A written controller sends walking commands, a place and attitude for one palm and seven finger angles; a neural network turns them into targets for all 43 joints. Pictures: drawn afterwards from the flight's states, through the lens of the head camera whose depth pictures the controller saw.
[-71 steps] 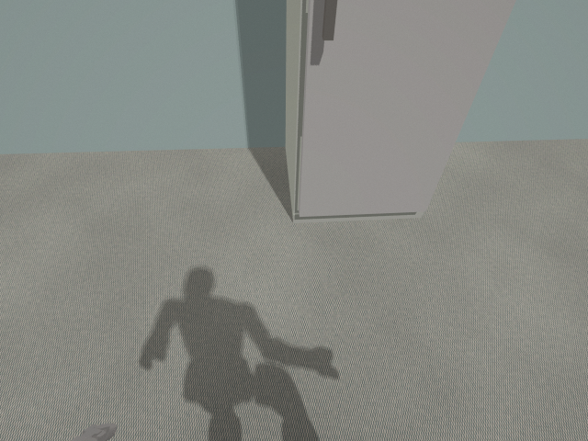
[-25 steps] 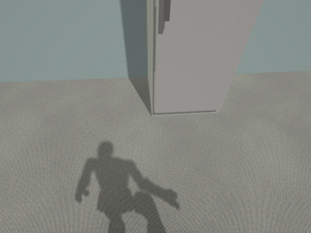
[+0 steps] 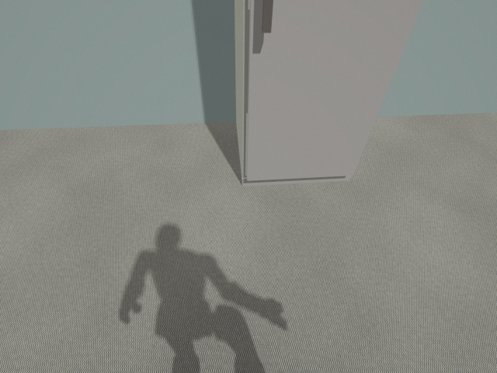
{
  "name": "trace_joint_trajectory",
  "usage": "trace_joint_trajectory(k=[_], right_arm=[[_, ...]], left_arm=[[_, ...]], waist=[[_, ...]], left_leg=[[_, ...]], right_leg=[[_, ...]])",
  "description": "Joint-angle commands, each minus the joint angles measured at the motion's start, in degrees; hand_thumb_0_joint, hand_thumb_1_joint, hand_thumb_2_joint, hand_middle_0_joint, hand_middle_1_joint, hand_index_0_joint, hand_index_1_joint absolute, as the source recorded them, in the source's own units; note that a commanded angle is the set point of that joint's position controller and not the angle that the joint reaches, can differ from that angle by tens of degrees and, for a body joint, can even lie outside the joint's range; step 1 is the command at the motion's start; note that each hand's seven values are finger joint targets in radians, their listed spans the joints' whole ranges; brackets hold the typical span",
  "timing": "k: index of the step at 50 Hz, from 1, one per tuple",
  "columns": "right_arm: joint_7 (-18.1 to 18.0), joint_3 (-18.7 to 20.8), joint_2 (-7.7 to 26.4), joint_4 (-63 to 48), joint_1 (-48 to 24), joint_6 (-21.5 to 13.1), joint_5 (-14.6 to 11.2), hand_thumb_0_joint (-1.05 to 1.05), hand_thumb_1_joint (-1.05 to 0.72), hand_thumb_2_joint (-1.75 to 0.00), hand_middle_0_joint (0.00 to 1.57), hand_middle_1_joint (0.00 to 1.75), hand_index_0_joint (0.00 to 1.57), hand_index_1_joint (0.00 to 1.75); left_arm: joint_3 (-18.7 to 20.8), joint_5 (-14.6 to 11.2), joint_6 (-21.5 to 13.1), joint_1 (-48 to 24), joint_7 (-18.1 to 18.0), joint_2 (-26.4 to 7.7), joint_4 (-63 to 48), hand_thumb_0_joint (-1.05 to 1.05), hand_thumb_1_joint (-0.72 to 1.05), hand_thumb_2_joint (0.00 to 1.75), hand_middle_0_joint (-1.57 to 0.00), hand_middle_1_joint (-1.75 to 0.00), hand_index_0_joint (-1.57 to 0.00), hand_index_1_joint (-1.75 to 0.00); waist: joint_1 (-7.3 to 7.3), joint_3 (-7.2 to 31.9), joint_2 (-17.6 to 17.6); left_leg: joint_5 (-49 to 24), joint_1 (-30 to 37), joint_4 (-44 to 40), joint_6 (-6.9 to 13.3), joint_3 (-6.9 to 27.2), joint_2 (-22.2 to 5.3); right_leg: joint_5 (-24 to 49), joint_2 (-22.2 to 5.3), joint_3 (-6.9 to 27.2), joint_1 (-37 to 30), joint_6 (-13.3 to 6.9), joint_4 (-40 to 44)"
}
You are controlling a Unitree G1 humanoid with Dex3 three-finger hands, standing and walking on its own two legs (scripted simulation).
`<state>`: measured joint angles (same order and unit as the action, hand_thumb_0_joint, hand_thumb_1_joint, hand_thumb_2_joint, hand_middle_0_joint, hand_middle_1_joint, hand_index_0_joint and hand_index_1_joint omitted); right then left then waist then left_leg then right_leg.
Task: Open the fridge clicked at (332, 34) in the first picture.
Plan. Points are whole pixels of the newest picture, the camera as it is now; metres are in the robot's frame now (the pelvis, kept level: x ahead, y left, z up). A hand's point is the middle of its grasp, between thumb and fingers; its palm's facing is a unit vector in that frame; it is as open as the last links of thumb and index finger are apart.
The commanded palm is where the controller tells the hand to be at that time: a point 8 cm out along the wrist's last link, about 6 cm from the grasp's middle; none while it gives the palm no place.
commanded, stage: look at it before walking up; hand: left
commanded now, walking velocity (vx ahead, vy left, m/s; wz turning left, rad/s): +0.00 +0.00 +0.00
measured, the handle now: out of the picture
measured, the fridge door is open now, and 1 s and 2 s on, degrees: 0 0 0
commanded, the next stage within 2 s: walk to a spot facing it in 0.02 s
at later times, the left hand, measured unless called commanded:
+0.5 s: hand out of the picture +0.06 +0.19 -0.18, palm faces -0.15 -0.95 -0.28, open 7.4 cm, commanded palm none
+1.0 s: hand out of the picture +0.12 +0.16 -0.17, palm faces -0.27 -0.94 -0.21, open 7.4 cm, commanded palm none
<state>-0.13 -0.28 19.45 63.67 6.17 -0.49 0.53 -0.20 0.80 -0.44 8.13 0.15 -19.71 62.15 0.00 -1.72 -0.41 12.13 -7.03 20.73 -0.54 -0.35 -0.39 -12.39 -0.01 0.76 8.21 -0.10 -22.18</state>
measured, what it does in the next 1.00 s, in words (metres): walks ahead, turning right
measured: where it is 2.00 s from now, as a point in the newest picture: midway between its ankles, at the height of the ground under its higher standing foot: (275, 324)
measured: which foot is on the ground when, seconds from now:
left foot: down 0.00-0.50, up 0.52-1.00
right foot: down 0.00-1.00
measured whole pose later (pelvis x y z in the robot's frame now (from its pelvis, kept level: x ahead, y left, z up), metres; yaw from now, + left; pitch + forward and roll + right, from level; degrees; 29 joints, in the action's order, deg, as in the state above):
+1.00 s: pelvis +0.10 -0.03 +0.00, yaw -23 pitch +2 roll -1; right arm 0.8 3.3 12.4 54.2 7.8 0.4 1.3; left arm 2.8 1.9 -2.9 26.3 -0.3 -9.6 58.3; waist 4.1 0.3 0.4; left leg 15.9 -29.9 47.4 -4.0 -1.5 -4.1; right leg -17.7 5.3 10.3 3.0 -3.0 -19.7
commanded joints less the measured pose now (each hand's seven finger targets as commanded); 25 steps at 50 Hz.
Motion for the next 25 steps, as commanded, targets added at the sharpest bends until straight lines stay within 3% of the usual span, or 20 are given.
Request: trace_joint_trajectory(k=[1, 8, 11, 15, 17, 19, 20, 21, 22, 23, 24, 25], right_arm=[[-0.7, 2.4, 11.9, -3.7, -3.0, -1.5, -0.1, 0.00, -0.90, -0.90, 0.20, 0.30, 0.20, 0.30], [-0.9, 2.6, 11.6, -3.7, -2.3, -1.5, 0.0, 0.00, -0.90, -0.90, 0.20, 0.30, 0.20, 0.30], [-1.3, 1.8, 5.2, -4.0, 1.5, -0.2, 0.1, 0.00, -0.90, -0.90, 0.20, 0.30, 0.20, 0.30], [-1.8, 3.4, 6.5, -7.0, 2.5, 0.8, 0.2, 0.00, -0.90, -0.90, 0.20, 0.30, 0.20, 0.30], [-1.9, 4.2, 7.2, -8.5, 1.8, 1.0, 0.3, 0.00, -0.90, -0.90, 0.20, 0.30, 0.20, 0.30], [-1.7, 4.8, 7.6, -9.7, 1.6, 0.8, 0.3, 0.00, -0.90, -0.90, 0.20, 0.30, 0.20, 0.30], [-1.7, 5.0, 7.2, -10.3, 1.3, 0.6, 0.5, 0.00, -0.90, -0.90, 0.20, 0.30, 0.20, 0.30], [-1.6, 5.1, 7.3, -11.0, 0.2, 0.5, 0.5, 0.00, -0.90, -0.90, 0.20, 0.30, 0.20, 0.30], [-1.4, 5.2, 7.2, -11.7, -1.3, 0.5, 0.8, 0.00, -0.90, -0.90, 0.20, 0.30, 0.20, 0.30], [-1.2, 5.3, 7.2, -12.2, -3.5, 0.8, 0.9, 0.00, -0.90, -0.90, 0.20, 0.30, 0.20, 0.30], [-0.8, 5.3, 6.6, -12.7, -4.7, 1.2, 0.8, 0.00, -0.90, -0.90, 0.20, 0.30, 0.20, 0.30], [-0.4, 4.5, 2.0, -13.9, -4.0, 1.9, 0.3, 0.00, -0.90, -0.90, 0.20, 0.30, 0.20, 0.30]], left_arm=[[2.2, -0.2, -1.3, -2.3, -0.8, -11.7, -3.6, 0.00, 0.90, 0.90, -0.20, -0.30, -0.20, -0.30], [2.4, -0.1, -1.0, -2.5, -0.8, -11.4, -4.1, 0.00, 0.90, 0.90, -0.20, -0.30, -0.20, -0.30], [1.7, -0.2, 1.1, 1.1, -1.1, -5.6, -4.3, 0.00, 0.90, 0.90, -0.20, -0.30, -0.20, -0.30], [2.8, 0.2, 2.3, 2.1, -0.7, -5.5, -7.3, 0.00, 0.90, 0.90, -0.20, -0.30, -0.20, -0.30], [3.1, 0.2, 2.6, 2.9, -0.3, -4.6, -8.5, 0.00, 0.90, 0.90, -0.20, -0.30, -0.20, -0.30], [3.4, 0.2, 3.1, 3.4, -0.1, -3.1, -9.9, 0.00, 0.90, 0.90, -0.20, -0.30, -0.20, -0.30], [3.7, 0.2, 3.3, 3.4, 0.0, -2.3, -10.6, 0.00, 0.90, 0.90, -0.20, -0.30, -0.20, -0.30], [4.0, 0.1, 3.4, 4.8, 0.3, -2.0, -10.8, 0.00, 0.90, 0.90, -0.20, -0.30, -0.20, -0.30], [4.3, 0.2, 3.3, 6.7, 0.7, -1.6, -10.8, 0.00, 0.90, 0.90, -0.20, -0.30, -0.20, -0.30], [4.6, 0.4, 3.0, 10.3, 1.2, -1.1, -10.1, 0.00, 0.90, 0.90, -0.20, -0.30, -0.20, -0.30], [5.0, 0.8, 2.7, 15.7, 1.3, -1.8, -8.4, 0.00, 0.90, 0.90, -0.20, -0.30, -0.20, -0.30], [5.9, 1.6, 1.7, 19.3, 0.7, -6.5, -7.9, 0.00, 0.90, 0.90, -0.20, -0.30, -0.20, -0.30]], waist=[[0.10, 3.9, 0.5], [-0.10, 4.0, 0.4], [-0.36, 3.1, 0.5], [-0.53, 2.5, 2.2], [-0.19, 2.6, 5.3], [-0.01, 1.7, 10.9], [0.10, 1.8, 11.7], [0.83, 2.4, 11.8], [2.21, 2.6, 11.2], [4.49, 2.7, 9.5], [7.32, 3.4, 2.9], [8.67, 0.5, -16.6]], left_leg=[[-9.9, 1.2, -2.7, 1.9, 5.0, -6.6], [-11.3, 2.4, -1.6, 1.6, 3.8, -7.0], [-11.4, 2.2, 1.7, 0.6, 1.0, -7.4], [-8.7, 1.6, 3.0, 1.8, 0.9, -10.1], [-8.9, 1.2, 2.3, 3.7, 2.3, -13.3], [-14.3, 0.0, -0.2, 7.9, 5.1, -19.0], [-17.8, -0.7, -0.6, 10.0, 5.3, -21.3], [-14.2, -2.4, -0.4, 10.4, 4.5, -22.4], [-6.9, -5.4, 0.9, 9.1, 2.7, -22.1], [3.1, -9.5, 4.5, 6.8, 0.1, -20.2], [15.0, -16.3, 12.7, 3.6, -2.8, -16.2], [25.2, -26.8, 32.9, -1.3, -9.6, -6.3]], right_leg=[[11.6, -6.9, 5.6, -0.4, -1.6, 3.5], [14.5, -6.5, 6.4, 0.4, -1.8, 2.6], [17.4, -5.9, 7.1, 3.9, -1.1, -1.1], [15.2, -3.4, 6.9, 9.5, -0.9, -7.5], [10.8, -1.4, 5.0, 12.0, -0.2, -13.6], [-9.1, 0.4, 1.4, 15.3, 0.8, -25.2], [-15.9, -0.3, 0.5, 15.5, 1.2, -29.3], [-17.8, -2.2, 1.2, 13.8, 0.9, -30.0], [-17.5, -3.3, 0.9, 10.0, 0.6, -26.4], [-13.6, -3.0, -0.5, 4.0, 0.5, -21.0], [-8.4, -1.4, -1.6, -3.4, 0.4, -13.3], [-19.0, -10.1, 16.7, -4.9, -2.2, 2.8]])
